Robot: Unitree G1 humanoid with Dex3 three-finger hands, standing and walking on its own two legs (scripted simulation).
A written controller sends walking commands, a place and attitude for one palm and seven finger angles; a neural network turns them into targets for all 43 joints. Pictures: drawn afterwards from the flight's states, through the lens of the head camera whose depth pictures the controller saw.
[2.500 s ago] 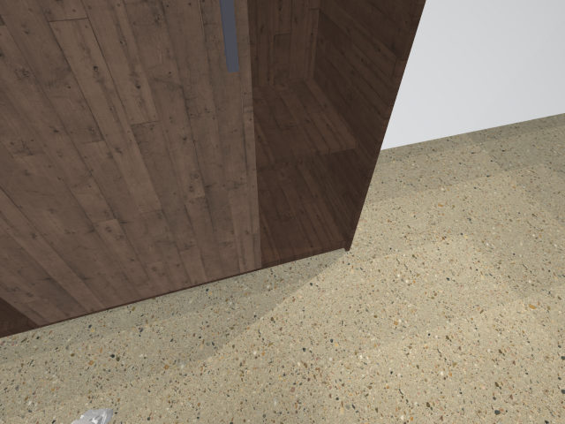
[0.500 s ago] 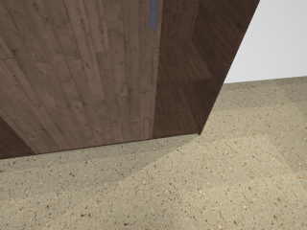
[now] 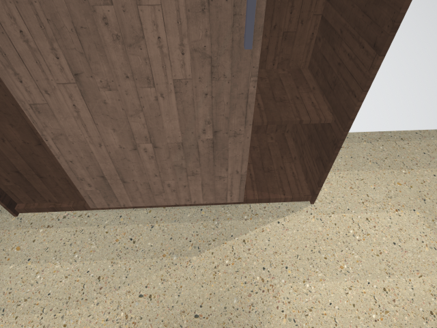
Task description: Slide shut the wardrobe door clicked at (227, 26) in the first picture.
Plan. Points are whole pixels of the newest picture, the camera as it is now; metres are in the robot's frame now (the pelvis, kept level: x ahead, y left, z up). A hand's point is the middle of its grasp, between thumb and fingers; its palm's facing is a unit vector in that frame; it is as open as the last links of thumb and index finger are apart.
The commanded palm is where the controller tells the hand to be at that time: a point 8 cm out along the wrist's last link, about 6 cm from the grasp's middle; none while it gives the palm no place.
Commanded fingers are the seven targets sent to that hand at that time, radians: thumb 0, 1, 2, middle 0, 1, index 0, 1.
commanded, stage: take the last steps up to it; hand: left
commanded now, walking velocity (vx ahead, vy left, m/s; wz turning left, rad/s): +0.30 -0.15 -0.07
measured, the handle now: (249, 16) +0.80 -0.04 +0.21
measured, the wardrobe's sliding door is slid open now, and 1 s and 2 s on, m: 0.37 0.37 0.37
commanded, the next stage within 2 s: come to a stop and stand still in 0.98 s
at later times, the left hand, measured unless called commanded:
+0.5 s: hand out of the picture +0.01 +0.17 -0.17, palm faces +0.03 -0.99 -0.10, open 7.4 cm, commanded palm none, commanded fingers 0.00 0.90 0.90 -0.20 -0.30 -0.20 -0.30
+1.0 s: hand (195, 255) +0.32 +0.08 -0.17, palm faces -0.01 -0.98 -0.19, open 7.2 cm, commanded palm none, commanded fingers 0.00 0.90 0.90 -0.20 -0.30 -0.20 -0.30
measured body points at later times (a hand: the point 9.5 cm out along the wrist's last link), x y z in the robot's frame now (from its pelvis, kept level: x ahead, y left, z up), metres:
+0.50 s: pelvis +0.07 +0.01 +0.01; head +0.08 +0.04 +0.46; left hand +0.01 +0.23 -0.16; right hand +0.04 -0.21 -0.13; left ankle +0.02 +0.12 -0.73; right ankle +0.07 -0.13 -0.66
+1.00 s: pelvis +0.24 -0.10 +0.00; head +0.26 -0.09 +0.45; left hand +0.32 +0.13 -0.16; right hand +0.27 -0.34 -0.15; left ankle +0.26 +0.01 -0.69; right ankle +0.26 -0.19 -0.73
